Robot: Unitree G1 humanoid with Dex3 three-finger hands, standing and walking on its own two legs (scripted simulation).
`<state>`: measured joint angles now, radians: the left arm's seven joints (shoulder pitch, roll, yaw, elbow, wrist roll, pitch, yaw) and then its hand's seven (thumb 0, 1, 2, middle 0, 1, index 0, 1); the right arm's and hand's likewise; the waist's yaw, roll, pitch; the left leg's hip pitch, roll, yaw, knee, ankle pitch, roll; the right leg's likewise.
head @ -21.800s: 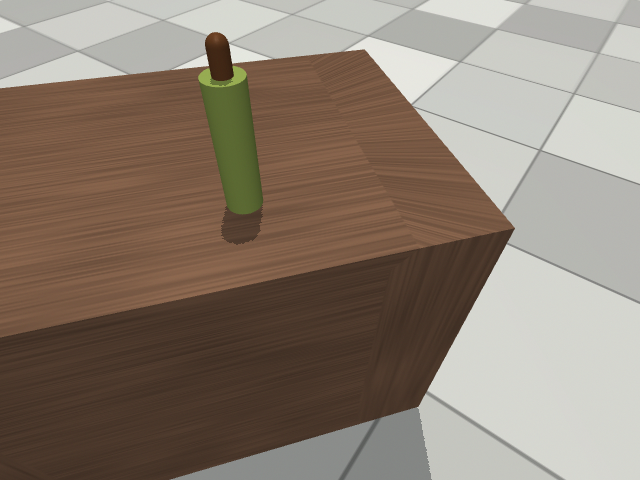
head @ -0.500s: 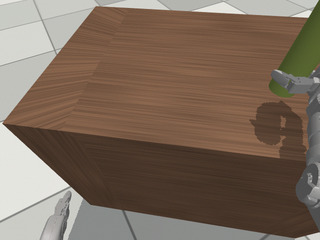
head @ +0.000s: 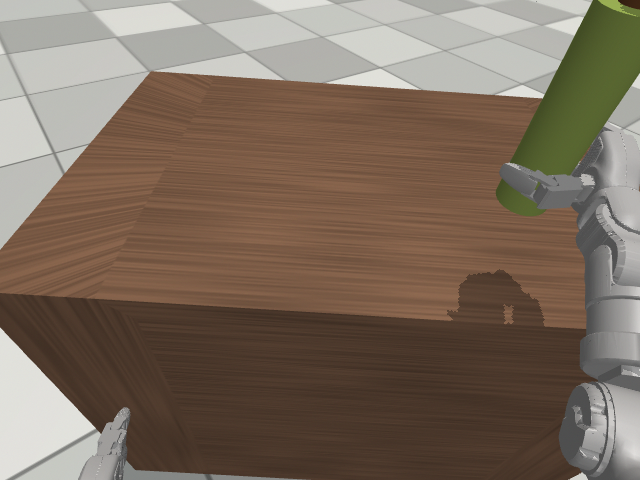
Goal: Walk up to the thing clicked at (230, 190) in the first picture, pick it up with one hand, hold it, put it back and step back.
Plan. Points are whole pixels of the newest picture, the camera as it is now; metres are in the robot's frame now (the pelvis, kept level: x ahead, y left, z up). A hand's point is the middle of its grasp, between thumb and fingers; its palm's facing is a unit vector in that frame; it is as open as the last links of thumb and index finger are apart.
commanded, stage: lift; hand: right
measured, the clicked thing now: (580, 97) +0.41 -0.23 +0.31
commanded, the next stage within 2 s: hold in 0.86 s
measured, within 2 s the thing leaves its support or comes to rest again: neither
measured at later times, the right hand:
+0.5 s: hand (573, 157) +0.35 -0.20 +0.29, palm faces +0.23 +0.97 +0.00, open 9.3 cm
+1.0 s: hand (592, 156) +0.31 -0.19 +0.31, palm faces +0.22 +0.97 +0.00, open 9.4 cm
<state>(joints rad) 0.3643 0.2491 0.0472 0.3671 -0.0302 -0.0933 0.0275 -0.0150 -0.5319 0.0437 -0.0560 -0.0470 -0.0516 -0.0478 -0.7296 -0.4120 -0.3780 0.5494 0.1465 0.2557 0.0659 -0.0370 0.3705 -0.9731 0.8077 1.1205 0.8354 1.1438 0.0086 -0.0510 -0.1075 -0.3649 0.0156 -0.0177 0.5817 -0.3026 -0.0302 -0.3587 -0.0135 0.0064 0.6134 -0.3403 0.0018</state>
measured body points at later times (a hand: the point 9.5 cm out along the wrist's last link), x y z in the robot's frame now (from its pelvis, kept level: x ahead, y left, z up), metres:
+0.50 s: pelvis -0.03 +0.01 +0.01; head -0.06 +0.04 +0.45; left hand +0.14 +0.26 -0.06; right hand +0.33 -0.25 +0.29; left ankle -0.01 +0.14 -0.73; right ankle -0.02 -0.12 -0.73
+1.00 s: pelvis -0.03 +0.01 +0.01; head -0.08 +0.05 +0.45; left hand +0.15 +0.26 -0.06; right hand +0.29 -0.24 +0.31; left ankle -0.01 +0.14 -0.73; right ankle -0.02 -0.12 -0.73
